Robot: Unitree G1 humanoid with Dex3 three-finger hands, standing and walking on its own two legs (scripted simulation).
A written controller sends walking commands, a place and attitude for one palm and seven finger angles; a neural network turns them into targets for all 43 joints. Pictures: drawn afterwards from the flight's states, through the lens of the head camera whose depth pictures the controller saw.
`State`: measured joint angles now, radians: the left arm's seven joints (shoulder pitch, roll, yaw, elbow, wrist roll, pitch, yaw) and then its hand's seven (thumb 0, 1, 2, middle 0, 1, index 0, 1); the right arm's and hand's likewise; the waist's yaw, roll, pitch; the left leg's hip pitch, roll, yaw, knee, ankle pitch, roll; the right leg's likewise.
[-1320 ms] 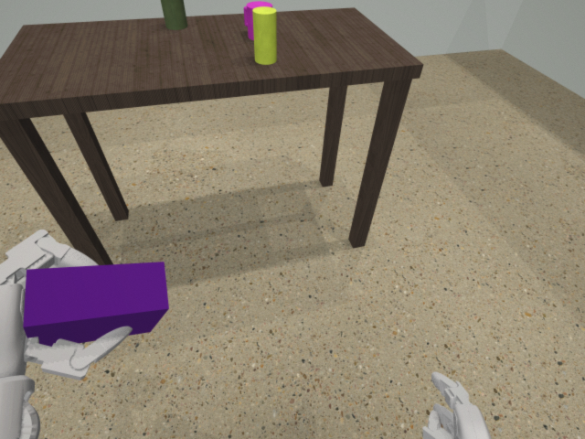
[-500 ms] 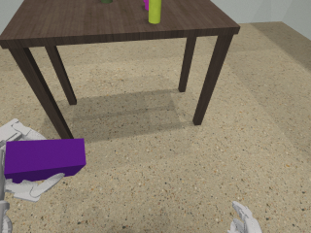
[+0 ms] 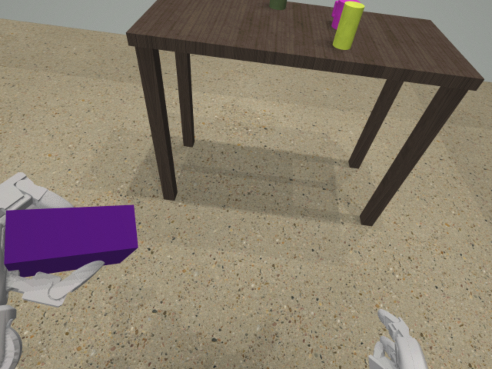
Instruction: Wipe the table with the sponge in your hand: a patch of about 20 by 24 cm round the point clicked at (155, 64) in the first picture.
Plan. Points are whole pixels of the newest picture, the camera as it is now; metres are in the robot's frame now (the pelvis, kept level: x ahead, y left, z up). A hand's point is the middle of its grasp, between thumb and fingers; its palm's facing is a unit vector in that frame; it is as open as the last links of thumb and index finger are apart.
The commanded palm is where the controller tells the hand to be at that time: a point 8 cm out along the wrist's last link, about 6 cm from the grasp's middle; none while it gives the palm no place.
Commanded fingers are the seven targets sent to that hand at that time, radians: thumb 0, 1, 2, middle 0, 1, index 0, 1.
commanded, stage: walk to a spot facing it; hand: left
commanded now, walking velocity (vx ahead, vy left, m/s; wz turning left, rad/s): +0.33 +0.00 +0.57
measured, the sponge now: (91, 239) +0.23 +0.21 +0.16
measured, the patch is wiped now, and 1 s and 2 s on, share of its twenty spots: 0.00 0.00 0.00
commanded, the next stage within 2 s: none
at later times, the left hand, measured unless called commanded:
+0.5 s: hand (79, 267) +0.18 +0.20 +0.18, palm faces +0.56 -0.70 -0.44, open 9.5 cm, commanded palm +0.11 +0.24 +0.20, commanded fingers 0.00 0.10 1.30 -1.20 -1.60 -1.20 -1.60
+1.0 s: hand (44, 217) +0.23 +0.25 +0.19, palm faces +0.74 -0.52 -0.42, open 9.5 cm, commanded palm +0.17 +0.27 +0.20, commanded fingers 0.00 0.10 1.30 -1.20 -1.60 -1.20 -1.60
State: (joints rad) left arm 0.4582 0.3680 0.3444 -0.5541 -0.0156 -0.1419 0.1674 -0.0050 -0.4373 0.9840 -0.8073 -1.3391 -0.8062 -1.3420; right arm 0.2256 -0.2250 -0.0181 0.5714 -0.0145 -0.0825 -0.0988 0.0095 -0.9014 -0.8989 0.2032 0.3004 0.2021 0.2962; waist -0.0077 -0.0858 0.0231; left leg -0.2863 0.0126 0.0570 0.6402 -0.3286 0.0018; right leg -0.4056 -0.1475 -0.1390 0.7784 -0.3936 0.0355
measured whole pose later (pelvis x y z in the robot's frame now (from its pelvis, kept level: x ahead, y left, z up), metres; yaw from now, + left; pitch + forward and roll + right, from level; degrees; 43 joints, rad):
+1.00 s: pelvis +0.14 -0.05 +0.00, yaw +25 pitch +1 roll +4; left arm 0.49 0.36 0.36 -0.58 -0.02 -0.19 0.19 0.00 -0.44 0.99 -0.81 -1.34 -0.81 -1.34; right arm 0.22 -0.21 -0.02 0.52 0.00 -0.05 -0.06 0.01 -0.90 -0.90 0.20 0.30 0.20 0.30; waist 0.04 -0.05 0.03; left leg -0.35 -0.02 0.27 0.55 -0.19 0.09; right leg -0.19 -0.16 -0.31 0.85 -0.50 -0.01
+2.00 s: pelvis +0.36 -0.04 +0.01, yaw +60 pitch +0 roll +0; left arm 0.43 0.43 0.37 -0.61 -0.02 -0.14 0.14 0.00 -0.44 0.99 -0.81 -1.34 -0.81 -1.34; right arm 0.16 -0.13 0.01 0.56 0.01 -0.08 -0.03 0.01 -0.90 -0.90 0.20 0.30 0.20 0.30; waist -0.03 -0.05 0.12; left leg -0.36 0.03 0.04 0.58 -0.21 0.01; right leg -0.51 -0.08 -0.07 1.13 -0.51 0.09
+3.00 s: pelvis +0.42 -0.20 +0.02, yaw +95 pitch +0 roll -2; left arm 0.48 0.38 0.37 -0.57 -0.02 -0.18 0.14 0.00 -0.45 1.00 -0.80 -1.34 -0.80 -1.34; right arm 0.24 -0.11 0.05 0.64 0.00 -0.11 -0.03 0.01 -0.90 -0.90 0.21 0.30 0.21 0.30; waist 0.04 0.04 0.02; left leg -0.30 0.02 -0.12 0.49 -0.20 0.00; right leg -0.32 -0.03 -0.11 0.75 -0.48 0.08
